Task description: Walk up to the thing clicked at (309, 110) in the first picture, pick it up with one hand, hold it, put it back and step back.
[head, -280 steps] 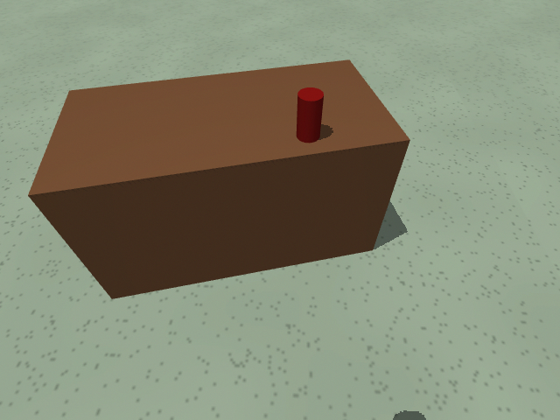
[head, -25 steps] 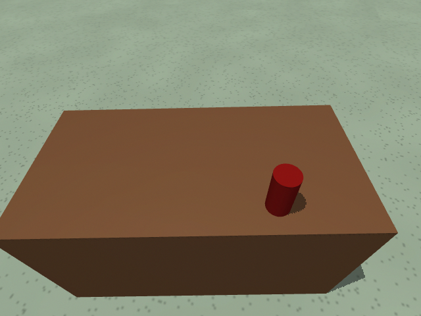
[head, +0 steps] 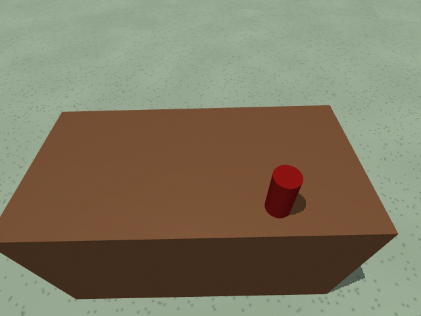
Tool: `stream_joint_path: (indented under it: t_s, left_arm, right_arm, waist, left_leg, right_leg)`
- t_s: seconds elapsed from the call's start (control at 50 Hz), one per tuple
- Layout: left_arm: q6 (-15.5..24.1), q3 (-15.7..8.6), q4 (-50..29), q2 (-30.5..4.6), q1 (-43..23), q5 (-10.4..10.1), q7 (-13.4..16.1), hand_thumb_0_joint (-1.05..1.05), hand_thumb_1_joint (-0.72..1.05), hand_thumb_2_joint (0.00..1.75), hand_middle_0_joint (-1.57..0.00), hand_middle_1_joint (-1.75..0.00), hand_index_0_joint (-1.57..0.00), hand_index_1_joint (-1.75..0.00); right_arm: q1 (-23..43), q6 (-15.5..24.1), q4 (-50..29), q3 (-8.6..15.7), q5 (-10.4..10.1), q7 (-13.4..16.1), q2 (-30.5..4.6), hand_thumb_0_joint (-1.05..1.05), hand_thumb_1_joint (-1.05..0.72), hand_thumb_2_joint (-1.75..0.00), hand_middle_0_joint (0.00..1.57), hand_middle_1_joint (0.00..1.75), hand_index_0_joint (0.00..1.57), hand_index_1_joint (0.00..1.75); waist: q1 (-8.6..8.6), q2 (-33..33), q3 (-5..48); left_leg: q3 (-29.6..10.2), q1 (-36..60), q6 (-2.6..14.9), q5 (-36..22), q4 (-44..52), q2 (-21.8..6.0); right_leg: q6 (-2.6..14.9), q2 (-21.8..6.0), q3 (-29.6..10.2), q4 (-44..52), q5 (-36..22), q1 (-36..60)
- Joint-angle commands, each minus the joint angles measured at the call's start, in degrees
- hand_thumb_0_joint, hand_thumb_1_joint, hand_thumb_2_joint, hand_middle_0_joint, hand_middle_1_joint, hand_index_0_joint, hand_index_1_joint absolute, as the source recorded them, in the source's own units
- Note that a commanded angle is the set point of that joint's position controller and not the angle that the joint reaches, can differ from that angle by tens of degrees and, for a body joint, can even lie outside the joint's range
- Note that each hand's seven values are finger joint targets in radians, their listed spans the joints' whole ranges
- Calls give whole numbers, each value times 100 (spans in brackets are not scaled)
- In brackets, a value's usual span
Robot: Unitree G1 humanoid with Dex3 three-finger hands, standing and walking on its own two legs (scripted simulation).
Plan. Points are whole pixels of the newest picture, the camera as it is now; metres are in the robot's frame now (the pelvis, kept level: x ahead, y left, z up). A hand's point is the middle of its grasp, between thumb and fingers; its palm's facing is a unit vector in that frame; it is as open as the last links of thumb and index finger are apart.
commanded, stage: stand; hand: right
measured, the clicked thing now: (282, 192) +0.44 -0.17 -0.11
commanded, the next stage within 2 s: go down in 0.36 s
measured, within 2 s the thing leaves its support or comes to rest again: neither
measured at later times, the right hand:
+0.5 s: hand out of the picture +0.07 -0.25 -0.16, palm faces +0.00 +0.94 -0.33, open 7.5 cm
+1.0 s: hand out of the picture +0.13 -0.26 -0.15, palm faces +0.07 +0.95 -0.32, open 16.6 cm
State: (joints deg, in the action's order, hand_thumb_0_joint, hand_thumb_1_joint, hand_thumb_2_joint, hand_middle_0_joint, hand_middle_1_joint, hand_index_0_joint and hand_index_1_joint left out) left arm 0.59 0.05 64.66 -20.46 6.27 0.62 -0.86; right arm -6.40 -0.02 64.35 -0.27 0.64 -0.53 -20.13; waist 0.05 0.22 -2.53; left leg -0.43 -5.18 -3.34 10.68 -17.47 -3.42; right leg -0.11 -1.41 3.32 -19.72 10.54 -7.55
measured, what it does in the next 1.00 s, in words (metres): stands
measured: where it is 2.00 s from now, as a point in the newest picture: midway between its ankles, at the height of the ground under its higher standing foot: outside the picture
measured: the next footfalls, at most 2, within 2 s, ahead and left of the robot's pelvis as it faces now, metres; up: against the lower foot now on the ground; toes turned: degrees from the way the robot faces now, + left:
none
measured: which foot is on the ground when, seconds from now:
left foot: down 0.00-1.00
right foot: down 0.00-1.00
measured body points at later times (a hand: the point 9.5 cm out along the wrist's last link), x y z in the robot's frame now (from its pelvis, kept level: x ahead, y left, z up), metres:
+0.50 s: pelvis +0.00 +0.00 +0.00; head +0.01 +0.00 +0.45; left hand +0.08 +0.30 -0.13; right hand +0.07 -0.30 -0.13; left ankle -0.01 +0.16 -0.75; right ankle +0.00 -0.12 -0.75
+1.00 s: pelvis -0.01 +0.01 -0.03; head +0.04 +0.01 +0.42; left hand +0.15 +0.29 -0.12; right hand +0.13 -0.31 -0.13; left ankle -0.01 +0.16 -0.75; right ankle +0.00 -0.12 -0.75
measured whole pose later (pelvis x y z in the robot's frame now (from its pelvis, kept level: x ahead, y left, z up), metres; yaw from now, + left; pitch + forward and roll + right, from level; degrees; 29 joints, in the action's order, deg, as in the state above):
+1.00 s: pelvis -0.01 +0.01 -0.03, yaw -2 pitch +7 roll +1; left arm 5.8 -5.9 36.9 -16.4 12.3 -0.3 2.2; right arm -7.2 -14.6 38.8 9.6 1.3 -6.0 -21.3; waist 0.9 -1.4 1.5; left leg 1.9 -24.8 -2.1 19.9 -37.7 -2.4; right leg -1.1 -2.8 -0.1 -40.0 18.7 -28.4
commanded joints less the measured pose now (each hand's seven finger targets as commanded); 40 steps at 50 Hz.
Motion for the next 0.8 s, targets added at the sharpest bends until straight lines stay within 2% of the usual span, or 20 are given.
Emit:
stream_joint_path:
  t_s: [0.0,0.26,0.42,0.44,0.46,0.48,0.5,0.52,0.54,0.56,0.58,0.6,0.62,0.64,0.66,0.68,0.72,0.74,0.76,0.78]
  left_arm:
    - [123,-238,-326,-1262,-209,-6,109,0,90,90,-20,-30,-20,-30]
    - [119,-246,-337,-1259,-230,-14,113,0,90,90,-20,-30,-20,-30]
    - [118,-255,-338,-1256,-217,-19,113,0,90,90,-20,-30,-20,-30]
    - [114,-252,-333,-1252,-184,-15,109,0,82,82,-12,-22,-12,-22]
    - [716,-196,-2343,-263,-2194,-505,162,0,74,74,-4,-14,-4,-14]
    - [850,-305,-2621,-713,-1870,-526,247,0,66,66,-2,-6,-2,-6]
    - [790,-325,-2108,-818,-1267,-541,294,0,58,58,-2,-4,-2,-5]
    - [702,-530,-1823,-1034,-943,-543,357,0,50,50,-2,-4,-2,-5]
    - [650,-909,-1869,-1435,-892,-510,416,0,42,42,-2,-5,-3,-4]
    - [654,-1023,-1744,-1416,-787,-452,458,0,36,34,-2,-5,-3,-4]
    - [657,-844,-1780,-1057,-539,-376,442,0,30,26,-2,-5,-3,-4]
    - [658,-886,-1840,-933,-535,-279,432,0,24,20,-2,-5,-3,-4]
    - [654,-1012,-1958,-891,-8,-205,406,0,17,18,-3,-5,-4,-4]
    - [630,-1049,-2101,-889,493,-192,380,0,9,15,-3,-5,-4,-4]
    - [572,-1045,-2118,-875,723,-181,344,0,3,12,-4,-5,-5,-4]
    - [545,-1007,-2277,-839,647,-178,316,0,-2,10,-4,-6,-6,-4]
    - [480,-957,-2413,-645,719,-210,243,0,-16,8,-5,-6,-6,-4]
    - [499,-916,-2851,-616,388,-227,212,0,-19,9,-5,-5,-5,-5]
    - [534,-900,-3074,-649,-30,-231,223,0,-24,8,-5,-6,-6,-5]
    - [547,-897,-3016,-600,-148,-218,230,0,-30,8,-5,-5,-5,-5]
  right_arm:
    - [181,144,-326,225,-2,95,-1239,0,-90,-90,20,30,20,30]
    - [147,140,-317,234,5,90,-1226,0,-90,-90,20,30,20,30]
    - [129,136,-325,217,9,93,-1219,0,-90,-90,20,30,20,30]
    - [141,138,-330,213,2,93,-1212,0,-82,-82,12,22,12,22]
    - [2152,577,-2341,100,-459,162,-102,0,-74,-74,4,14,4,14]
    - [1898,586,-2467,194,-427,195,-560,0,-66,-66,5,6,4,6]
    - [1448,443,-1992,309,-411,226,-929,0,-58,-58,5,6,5,6]
    - [1187,218,-1501,406,-406,243,-1041,0,-50,-50,5,6,5,6]
    - [960,-17,-1020,752,-310,268,-1363,0,-42,-42,5,6,5,6]
    - [1245,-125,-1115,844,-212,268,-1446,0,-34,-34,5,5,5,5]
    - [1563,-204,-1226,761,-140,207,-1279,0,-26,-26,5,5,5,5]
    - [1691,-338,-1130,856,-16,117,-1317,0,-18,-20,6,5,5,5]
    - [964,-493,-1119,1060,67,21,-1364,0,-14,-18,7,4,6,4]
    - [134,-684,-1142,1173,72,-58,-1395,0,-7,-16,7,4,6,4]
    - [7,-851,-1389,1194,87,-130,-1431,0,1,-13,7,4,6,4]
    - [263,-983,-1890,1244,99,-201,-1570,0,4,-11,7,4,6,4]
    - [107,-1267,-2185,1180,96,-358,-1389,0,15,-9,7,4,6,4]
    - [272,-1377,-2449,1054,82,-416,-1208,0,20,-9,7,5,6,5]
    - [563,-1434,-2620,981,95,-429,-1170,0,24,-8,6,4,6,4]
    - [742,-1440,-2722,997,109,-422,-1207,0,29,-7,6,5,6,5]
  waist:
    - [11,23,483]
    - [1,-8,380]
    - [11,63,384]
    - [19,92,369]
    - [47,-175,454]
    - [-25,-131,472]
    - [-39,-123,334]
    - [-23,-46,351]
    - [41,-30,662]
    - [89,-82,1070]
    - [95,-104,1316]
    - [59,-80,1282]
    - [78,59,1542]
    - [18,149,1709]
    - [8,-75,1758]
    - [14,-274,1785]
    - [11,-232,1535]
    - [66,-183,1487]
    - [69,-184,1310]
    - [70,-287,1140]
  left_leg:
    - [-288,23,335,-937,169,-477]
    - [-262,-38,329,-743,208,-462]
    - [-255,-62,353,-742,224,-478]
    - [-269,-68,354,-763,245,-478]
    - [327,-787,309,-445,-419,341]
    - [345,-599,323,-185,-358,359]
    - [347,-721,314,46,-408,316]
    - [340,-965,295,58,-557,329]
    - [344,-1067,294,-60,-716,313]
    - [358,-1116,301,-190,-857,314]
    - [359,-1166,332,-258,-974,331]
    - [356,-1320,356,-220,-1007,337]
    - [375,-1210,341,-366,-1067,355]
    - [410,-1013,326,-577,-1087,373]
    - [423,-965,338,-859,-1112,378]
    - [413,-951,342,-965,-1059,382]
    - [440,-1072,357,-871,-1059,396]
    - [430,-1153,350,-745,-1055,397]
    - [411,-1358,358,-390,-1063,391]
    - [417,-1518,370,-193,-1124,389]
  right_leg:
    - [118,-677,-573,330,-1046,243]
    - [132,-664,-594,389,-833,214]
    - [139,-682,-614,367,-914,276]
    - [132,-665,-596,354,-920,235]
    - [49,4,-115,-174,-482,-461]
    - [21,-24,-149,-96,-213,-345]
    - [30,0,-194,-195,-24,-526]
    - [45,54,-158,-349,-6,-705]
    - [48,68,-139,-534,-147,-699]
    - [35,57,-164,-687,-301,-628]
    - [13,25,-200,-801,-415,-649]
    - [26,27,-205,-899,-367,-767]
    - [51,55,-182,-996,-466,-734]
    - [59,100,-147,-1009,-641,-715]
    - [33,127,-113,-1004,-929,-628]
    - [27,141,-104,-997,-1044,-527]
    - [39,135,-132,-977,-922,-738]
    - [63,130,-146,-1012,-750,-861]
    - [73,109,-172,-1004,-384,-1030]
    - [75,88,-199,-1069,-194,-1221]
